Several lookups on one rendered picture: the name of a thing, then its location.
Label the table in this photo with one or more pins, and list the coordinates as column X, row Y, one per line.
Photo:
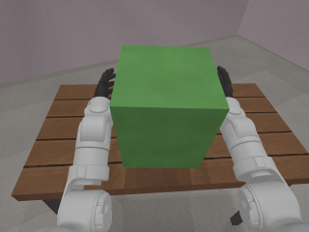
column 45, row 173

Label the right robot forearm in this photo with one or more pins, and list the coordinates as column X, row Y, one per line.
column 251, row 162

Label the right robot upper arm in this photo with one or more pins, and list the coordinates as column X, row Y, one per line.
column 270, row 207

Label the carton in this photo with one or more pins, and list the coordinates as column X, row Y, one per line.
column 167, row 105

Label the left robot upper arm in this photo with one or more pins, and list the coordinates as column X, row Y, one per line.
column 83, row 210

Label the right robot hand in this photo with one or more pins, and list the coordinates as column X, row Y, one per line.
column 225, row 81

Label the left robot forearm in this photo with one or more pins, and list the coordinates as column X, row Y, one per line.
column 92, row 146

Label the left robot hand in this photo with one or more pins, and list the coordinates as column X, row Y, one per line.
column 104, row 83

